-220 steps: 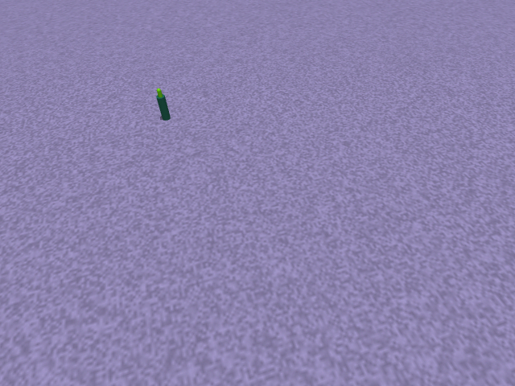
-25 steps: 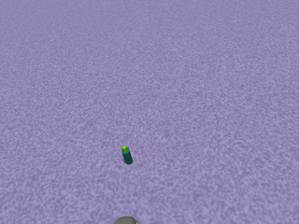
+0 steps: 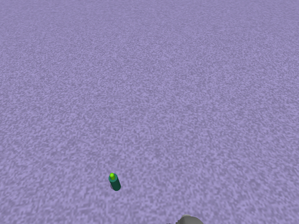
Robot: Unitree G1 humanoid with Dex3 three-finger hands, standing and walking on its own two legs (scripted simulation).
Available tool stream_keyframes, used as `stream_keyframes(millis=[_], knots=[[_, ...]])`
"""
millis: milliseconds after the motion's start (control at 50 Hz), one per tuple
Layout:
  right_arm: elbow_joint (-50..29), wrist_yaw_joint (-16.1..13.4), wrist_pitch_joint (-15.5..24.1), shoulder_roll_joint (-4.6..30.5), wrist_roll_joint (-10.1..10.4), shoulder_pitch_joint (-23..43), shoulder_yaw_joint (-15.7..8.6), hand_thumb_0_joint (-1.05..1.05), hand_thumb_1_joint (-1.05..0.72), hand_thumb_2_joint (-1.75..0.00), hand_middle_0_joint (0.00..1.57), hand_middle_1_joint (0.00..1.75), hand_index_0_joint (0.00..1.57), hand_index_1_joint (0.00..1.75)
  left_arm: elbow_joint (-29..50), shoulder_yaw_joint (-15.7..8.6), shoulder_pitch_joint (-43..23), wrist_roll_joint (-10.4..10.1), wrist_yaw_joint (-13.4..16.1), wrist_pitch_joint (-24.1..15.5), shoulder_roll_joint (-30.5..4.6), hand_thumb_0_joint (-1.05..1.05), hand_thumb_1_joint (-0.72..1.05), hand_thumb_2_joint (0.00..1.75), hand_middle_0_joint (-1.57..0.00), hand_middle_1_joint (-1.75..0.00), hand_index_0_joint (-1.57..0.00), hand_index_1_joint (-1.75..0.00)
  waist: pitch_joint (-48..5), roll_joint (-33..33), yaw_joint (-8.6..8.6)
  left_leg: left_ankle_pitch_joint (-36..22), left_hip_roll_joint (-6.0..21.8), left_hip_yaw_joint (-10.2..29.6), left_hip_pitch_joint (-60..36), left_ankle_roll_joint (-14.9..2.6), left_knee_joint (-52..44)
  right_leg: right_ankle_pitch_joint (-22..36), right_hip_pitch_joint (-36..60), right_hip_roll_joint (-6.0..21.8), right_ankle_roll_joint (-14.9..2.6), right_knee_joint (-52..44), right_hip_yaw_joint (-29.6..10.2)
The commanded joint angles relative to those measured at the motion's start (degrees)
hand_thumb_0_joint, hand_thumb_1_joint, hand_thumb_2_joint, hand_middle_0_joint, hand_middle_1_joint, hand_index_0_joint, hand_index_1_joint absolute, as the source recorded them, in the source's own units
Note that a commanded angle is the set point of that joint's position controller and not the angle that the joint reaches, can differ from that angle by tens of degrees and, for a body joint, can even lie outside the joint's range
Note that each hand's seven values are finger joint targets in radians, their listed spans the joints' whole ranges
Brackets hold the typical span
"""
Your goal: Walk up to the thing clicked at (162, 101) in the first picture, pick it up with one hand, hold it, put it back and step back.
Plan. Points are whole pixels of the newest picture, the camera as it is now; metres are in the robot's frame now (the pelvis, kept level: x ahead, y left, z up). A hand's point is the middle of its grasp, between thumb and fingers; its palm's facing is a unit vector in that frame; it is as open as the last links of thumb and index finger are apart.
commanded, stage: walk up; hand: left
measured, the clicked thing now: (114, 181) +0.47 +0.22 -0.66
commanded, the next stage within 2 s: stand in 1.60 s
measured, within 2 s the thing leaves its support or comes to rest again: neither
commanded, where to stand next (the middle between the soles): +0.14 +0.00 m, yaw +1 degrees
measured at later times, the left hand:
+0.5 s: hand out of the picture +0.15 +0.26 -0.16, palm faces +0.00 -0.93 -0.36, open 7.4 cm
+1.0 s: hand out of the picture +0.16 +0.26 -0.14, palm faces +0.02 -0.94 -0.35, open 7.4 cm
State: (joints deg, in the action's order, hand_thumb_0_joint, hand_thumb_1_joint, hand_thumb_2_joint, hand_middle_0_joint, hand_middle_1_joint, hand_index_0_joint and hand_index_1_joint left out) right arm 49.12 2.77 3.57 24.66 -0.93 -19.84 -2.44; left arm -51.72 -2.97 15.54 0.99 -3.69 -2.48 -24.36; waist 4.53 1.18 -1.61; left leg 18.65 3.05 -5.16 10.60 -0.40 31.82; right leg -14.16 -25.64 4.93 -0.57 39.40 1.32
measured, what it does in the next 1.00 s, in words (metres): steps on the spot: right foot, then left foot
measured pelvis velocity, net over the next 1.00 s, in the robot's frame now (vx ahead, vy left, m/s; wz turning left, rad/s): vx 0.09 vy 0.00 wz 0.03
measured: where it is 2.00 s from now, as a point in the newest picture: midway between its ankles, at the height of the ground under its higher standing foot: outside the picture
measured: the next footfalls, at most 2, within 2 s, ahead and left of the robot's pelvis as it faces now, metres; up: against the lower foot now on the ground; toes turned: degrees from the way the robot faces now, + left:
right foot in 0.04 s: +0.15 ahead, -0.14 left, +0.00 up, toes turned -1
left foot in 0.34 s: +0.16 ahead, +0.12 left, +0.00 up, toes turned +3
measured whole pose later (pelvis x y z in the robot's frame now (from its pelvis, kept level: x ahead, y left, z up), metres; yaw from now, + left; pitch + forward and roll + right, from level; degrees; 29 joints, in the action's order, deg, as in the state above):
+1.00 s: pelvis +0.09 +0.00 +0.01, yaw +2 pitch -2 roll +0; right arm 66.0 1.7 -0.2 20.3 0.0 -1.2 0.3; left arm -66.8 0.4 3.8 0.3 -0.4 -1.2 -20.7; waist 3.2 -0.4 1.1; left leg 8.8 1.0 -1.4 10.4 0.0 21.5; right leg -9.1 -8.4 3.4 2.3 20.0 3.0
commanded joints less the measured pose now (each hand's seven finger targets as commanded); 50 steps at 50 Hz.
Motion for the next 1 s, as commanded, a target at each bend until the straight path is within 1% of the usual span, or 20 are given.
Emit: stream_keyframes(millis=[0, 20, 40, 60, 80, 140, 200, 240, 260, 300, 320, 340, 360, 400, 440, 460, 560, 620, 840, 980], knots=[[-4.93, -1.54, 0.16, 10.70, 0.94, 3.10, -2.69, 0.00, -0.90, -0.90, 0.20, 0.30, 0.20, 0.30, 1.02, -3.15, 5.36, -0.11, 2.16, -2.55, -10.45, 0.00, 0.90, 0.90, -0.20, -0.30, -0.20, -0.30, -4.67, -3.59, 4.13, -10.61, 6.08, 3.79, 11.15, -7.00, 3.67, 5.08, 19.08, -4.77, -0.91, -9.33, 3.50], [-4.89, -1.71, 0.11, 7.36, 1.28, 0.54, -1.46, 0.00, -0.90, -0.90, 0.20, 0.30, 0.20, 0.30, 0.77, -4.25, 7.80, 0.10, 2.83, -3.00, -13.50, 0.00, 0.90, 0.90, -0.20, -0.30, -0.20, -0.30, -6.89, 6.22, 5.51, -5.81, 2.55, 1.34, 15.97, -4.73, 15.48, 1.92, 24.79, 1.61, -2.91, -14.32, -6.31], [-5.76, -1.70, -0.36, 4.46, 1.21, -0.69, -0.36, 0.00, -0.90, -0.90, 0.20, 0.30, 0.20, 0.30, 2.24, -5.05, 8.96, 0.08, 3.37, -3.44, -18.27, 0.00, 0.90, 0.90, -0.20, -0.30, -0.20, -0.30, -7.08, 15.55, 4.90, 11.81, -3.19, 1.36, 24.71, -1.71, 27.49, -1.52, 26.51, 16.82, -8.16, -22.21, -30.37], [-4.36, -2.70, -1.22, 10.75, 0.83, 0.48, -2.43, 0.00, -0.90, -0.90, 0.20, 0.30, 0.20, 0.30, 2.75, -5.00, 6.73, -0.60, 3.27, -2.93, -20.14, 0.00, 0.90, 0.90, -0.20, -0.30, -0.20, -0.30, -5.60, 9.82, 5.29, 16.09, -1.62, 6.22, 24.49, -1.73, 31.08, -3.26, 21.84, 20.73, -15.44, -22.28, -35.65], [-3.53, -3.02, -1.36, 12.35, 1.04, 1.33, -2.86, 0.00, -0.90, -0.90, 0.20, 0.30, 0.20, 0.30, 3.41, -4.70, 5.16, -1.09, 3.42, -2.63, -18.43, 0.00, 0.90, 0.90, -0.20, -0.30, -0.20, -0.30, -3.66, 6.10, 4.88, 14.64, -0.15, 8.68, 25.20, -1.59, 32.74, -0.10, 20.41, 19.27, -16.65, -21.09, -31.13], [-0.40, -2.68, -1.37, 10.88, 1.15, -1.24, -2.74, 0.00, -0.90, -0.90, 0.20, 0.30, 0.20, 0.30, 4.00, -3.26, 0.65, -0.78, 3.98, -2.24, -15.22, 0.00, 0.90, 0.90, -0.20, -0.30, -0.20, -0.30, -3.91, 8.39, 2.26, 8.81, 1.70, 7.21, 20.18, -1.17, 25.93, 7.20, 14.81, 12.04, -12.34, -17.59, -15.23], [1.17, -2.30, -1.83, 8.51, 0.76, -0.16, -2.23, 0.00, -0.90, -0.90, 0.20, 0.30, 0.20, 0.30, 4.23, -2.48, -0.36, -0.09, 4.22, -2.01, -13.41, 0.00, 0.90, 0.90, -0.20, -0.30, -0.20, -0.30, -5.77, 8.90, 2.51, 6.11, 0.60, 4.97, 13.06, -0.32, 15.25, 19.19, 11.37, 9.97, -11.54, -13.77, -9.37], [2.07, -2.53, -2.01, 7.86, 0.82, 0.64, -2.11, 0.00, -0.90, -0.90, 0.20, 0.30, 0.20, 0.30, 4.29, -2.03, -3.23, -0.49, 4.45, -1.60, -13.61, 0.00, 0.90, 0.90, -0.20, -0.30, -0.20, -0.30, -7.16, 9.78, 1.85, 1.67, -0.42, 3.13, 7.70, -0.17, 10.57, 22.15, 8.33, 9.82, -10.71, -10.43, -7.68], [2.75, -2.70, -2.01, 7.86, 0.76, 0.35, -2.35, 0.00, -0.90, -0.90, 0.20, 0.30, 0.20, 0.30, 4.38, -1.74, -5.44, -0.88, 4.48, -1.22, -13.69, 0.00, 0.90, 0.90, -0.20, -0.30, -0.20, -0.30, -7.79, 8.93, 0.40, -3.65, -0.87, 2.58, 3.88, -0.55, 6.97, 20.70, 5.61, 9.85, -10.01, -8.46, -6.69], [3.16, -3.01, -1.70, 9.95, 0.30, 2.31, -2.98, 0.00, -0.90, -0.90, 0.20, 0.30, 0.20, 0.30, 4.09, -0.52, -5.78, -1.49, 4.58, -0.53, -11.56, 0.00, 0.90, 0.90, -0.20, -0.30, -0.20, -0.30, -7.24, 4.03, -0.06, -11.39, -0.59, 4.55, -0.68, -1.55, 1.37, 13.02, 0.50, 7.74, -6.28, -5.20, -5.81], [2.64, -3.19, -1.50, 12.20, -0.04, 3.97, -3.34, 0.00, -0.90, -0.90, 0.20, 0.30, 0.20, 0.30, 4.14, -0.03, -5.72, -1.68, 4.52, -0.25, -9.93, 0.00, 0.90, 0.90, -0.20, -0.30, -0.20, -0.30, -7.51, -0.77, 0.58, -14.56, 4.99, 12.00, -0.21, -3.25, -1.62, 5.45, -0.75, 4.84, -3.94, -3.29, -4.04], [0.95, -3.03, -1.35, 14.85, 0.46, 9.59, -3.34, 0.00, -0.90, -0.90, 0.20, 0.30, 0.20, 0.30, 3.05, 0.16, -3.82, -2.44, 4.61, 0.36, -8.99, 0.00, 0.90, 0.90, -0.20, -0.30, -0.20, -0.30, -7.04, -6.79, 3.01, -7.63, 11.80, 22.48, 7.75, -7.86, -6.83, -6.63, 3.44, -1.42, -1.09, 0.75, -0.75], [1.47, -2.72, -1.56, 14.62, 1.22, 12.17, -2.99, 0.00, -0.90, -0.90, 0.20, 0.30, 0.20, 0.30, 0.12, -0.44, -3.13, -2.09, 4.87, 0.81, -10.43, 0.00, 0.90, 0.90, -0.20, -0.30, -0.20, -0.30, -6.19, -8.37, 3.59, -1.48, 12.88, 22.55, 13.13, -10.17, -8.12, -12.63, 10.48, -2.55, -1.25, 2.67, 0.07], [2.47, -2.63, -2.15, 12.06, 0.91, 14.07, -1.83, 0.00, -0.90, -0.90, 0.20, 0.30, 0.20, 0.30, -1.65, -0.15, -4.10, -1.47, 4.60, 0.62, -9.99, 0.00, 0.90, 0.90, -0.20, -0.30, -0.20, -0.30, -5.27, -5.81, 3.71, -0.16, 8.21, 16.78, 14.07, -6.67, -6.43, -7.66, 11.80, -1.68, -1.42, -4.25, -1.37], [3.56, -2.46, -2.27, 10.17, 1.26, 15.27, -0.87, 0.00, -0.90, -0.90, 0.20, 0.30, 0.20, 0.30, -3.06, -0.05, -4.89, -1.30, 4.50, 0.00, -11.46, 0.00, 0.90, 0.90, -0.20, -0.30, -0.20, -0.30, -4.24, -6.49, 3.36, -0.86, 4.41, 12.75, 11.69, -2.92, -3.83, -1.74, 10.38, 2.20, -2.42, -10.06, -5.80], [4.56, -2.43, -2.33, 9.66, 1.22, 14.92, -0.69, 0.00, -0.90, -0.90, 0.20, 0.30, 0.20, 0.30, -3.43, 0.03, -6.67, -1.24, 4.47, -0.15, -12.14, 0.00, 0.90, 0.90, -0.20, -0.30, -0.20, -0.30, -4.09, -5.85, 2.30, -1.52, 3.51, 12.05, 9.00, -2.38, -3.80, -1.02, 8.28, 3.36, -2.93, -11.28, -7.00], [7.64, -2.48, -1.78, 9.83, 1.54, 16.44, -0.17, 0.00, -0.90, -0.90, 0.20, 0.30, 0.20, 0.30, -6.39, 1.05, -8.90, -1.53, 4.51, -0.51, -10.45, 0.00, 0.90, 0.90, -0.20, -0.30, -0.20, -0.30, -9.91, -4.10, 2.32, -15.94, 5.25, 11.74, 1.48, -3.40, -4.30, 9.79, 13.86, 1.96, -0.95, -11.68, -3.03], [9.18, -2.65, -1.97, 9.42, 1.65, 17.53, -0.08, 0.00, -0.90, -0.90, 0.20, 0.30, 0.20, 0.30, -7.76, 1.20, -11.05, -1.75, 4.54, -0.38, -10.19, 0.00, 0.90, 0.90, -0.20, -0.30, -0.20, -0.30, -9.77, -3.36, 1.88, -19.38, 4.88, 10.56, -0.44, -2.61, -5.55, 12.69, 14.70, 2.72, -0.70, -13.30, -3.06], [12.97, -2.18, -2.54, 8.31, 1.38, 21.75, 0.28, 0.00, -0.90, -0.90, 0.20, 0.30, 0.20, 0.30, -11.72, 1.61, -14.64, -1.10, 4.01, 0.06, -8.76, 0.00, 0.90, 0.90, -0.20, -0.30, -0.20, -0.30, -6.42, -1.42, 2.05, -9.37, 4.52, 10.66, -1.59, -1.20, -14.26, 4.48, 16.01, 3.58, 0.19, -22.50, -3.52], [14.05, -2.13, -2.44, 8.44, 0.96, 21.54, 0.11, 0.00, -0.90, -0.90, 0.20, 0.30, 0.20, 0.30, -12.43, 1.28, -14.37, -0.77, 3.78, 0.23, -8.61, 0.00, 0.90, 0.90, -0.20, -0.30, -0.20, -0.30, -6.49, -1.77, 2.10, -6.52, 4.29, 10.68, -1.35, -0.56, -16.84, 3.84, 17.53, 3.51, 0.38, -24.28, -3.15]])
